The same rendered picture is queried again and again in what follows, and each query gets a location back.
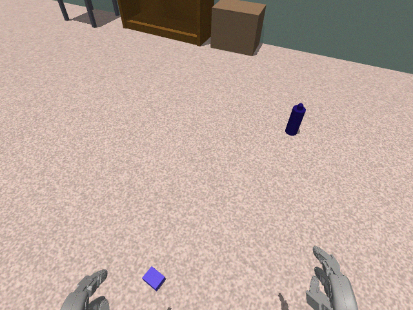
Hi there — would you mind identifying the bookshelf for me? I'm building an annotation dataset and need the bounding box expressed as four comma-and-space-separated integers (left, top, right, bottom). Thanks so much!
117, 0, 214, 47

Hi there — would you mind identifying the left robot hand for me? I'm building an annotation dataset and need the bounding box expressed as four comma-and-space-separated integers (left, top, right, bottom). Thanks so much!
61, 269, 110, 310

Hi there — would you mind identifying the right robot hand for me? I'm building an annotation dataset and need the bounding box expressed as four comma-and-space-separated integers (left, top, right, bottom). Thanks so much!
306, 246, 358, 310

